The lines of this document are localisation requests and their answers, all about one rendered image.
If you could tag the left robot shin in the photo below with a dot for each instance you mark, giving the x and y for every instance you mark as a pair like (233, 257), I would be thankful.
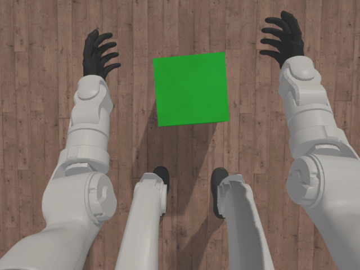
(148, 176)

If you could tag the left robot forearm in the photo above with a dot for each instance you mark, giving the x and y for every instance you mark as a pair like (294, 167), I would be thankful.
(88, 133)

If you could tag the robot right hand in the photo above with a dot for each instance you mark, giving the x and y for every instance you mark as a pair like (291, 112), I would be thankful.
(291, 43)

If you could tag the right robot forearm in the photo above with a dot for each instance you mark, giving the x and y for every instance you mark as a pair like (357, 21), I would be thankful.
(308, 112)

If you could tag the robot left hand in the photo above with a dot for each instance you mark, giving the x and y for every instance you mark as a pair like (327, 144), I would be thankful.
(93, 63)

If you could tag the right robot upper arm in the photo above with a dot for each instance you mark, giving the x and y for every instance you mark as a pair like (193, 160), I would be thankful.
(328, 189)

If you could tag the carton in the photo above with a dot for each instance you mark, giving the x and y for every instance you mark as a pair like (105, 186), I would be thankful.
(191, 89)

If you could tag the left robot upper arm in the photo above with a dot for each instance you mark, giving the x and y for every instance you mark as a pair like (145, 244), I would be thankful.
(75, 208)

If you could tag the left robot foot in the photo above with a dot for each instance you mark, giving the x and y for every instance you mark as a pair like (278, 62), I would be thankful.
(163, 173)

